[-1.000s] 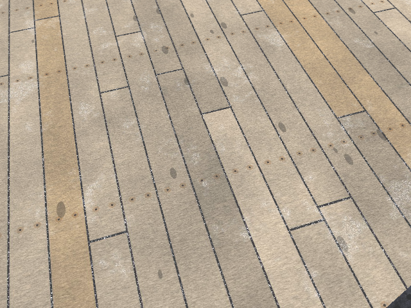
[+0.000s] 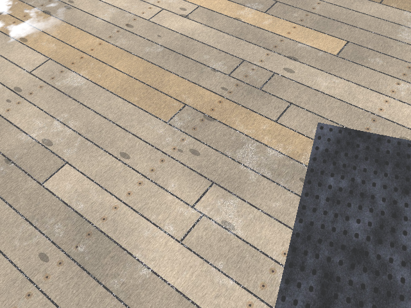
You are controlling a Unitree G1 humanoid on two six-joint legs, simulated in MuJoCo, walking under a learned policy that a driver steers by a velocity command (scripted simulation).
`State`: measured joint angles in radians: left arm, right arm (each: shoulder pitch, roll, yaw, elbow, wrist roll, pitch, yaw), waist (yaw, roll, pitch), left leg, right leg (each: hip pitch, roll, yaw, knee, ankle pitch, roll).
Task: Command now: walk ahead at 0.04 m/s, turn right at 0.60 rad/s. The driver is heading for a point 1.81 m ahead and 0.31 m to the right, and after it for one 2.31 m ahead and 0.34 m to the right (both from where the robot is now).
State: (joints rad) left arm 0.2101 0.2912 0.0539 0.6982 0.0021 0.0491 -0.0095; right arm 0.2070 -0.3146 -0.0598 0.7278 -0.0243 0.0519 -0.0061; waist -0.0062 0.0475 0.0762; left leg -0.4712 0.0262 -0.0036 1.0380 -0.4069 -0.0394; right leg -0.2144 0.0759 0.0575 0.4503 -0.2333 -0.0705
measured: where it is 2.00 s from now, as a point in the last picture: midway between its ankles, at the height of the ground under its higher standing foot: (315, 196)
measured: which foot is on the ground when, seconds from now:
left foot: up 0.00-0.32, down 0.34-0.82, up 0.84-1.00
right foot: down 0.00-0.32, up 0.34-0.78, down 0.80-1.00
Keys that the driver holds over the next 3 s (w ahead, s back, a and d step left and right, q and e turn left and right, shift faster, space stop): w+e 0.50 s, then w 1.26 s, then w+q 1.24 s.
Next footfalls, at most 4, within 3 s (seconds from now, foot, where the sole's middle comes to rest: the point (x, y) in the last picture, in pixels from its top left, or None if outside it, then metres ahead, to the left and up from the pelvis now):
0.34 left None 0.15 0.11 -0.78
0.80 right None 0.35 -0.19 -0.78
1.32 left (276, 228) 0.72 -0.16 -0.78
1.86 right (348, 181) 0.90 -0.45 -0.78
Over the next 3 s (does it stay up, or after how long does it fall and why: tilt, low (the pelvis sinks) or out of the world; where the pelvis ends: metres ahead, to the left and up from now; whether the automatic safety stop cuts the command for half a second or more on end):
stays up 1.38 -0.42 -0.02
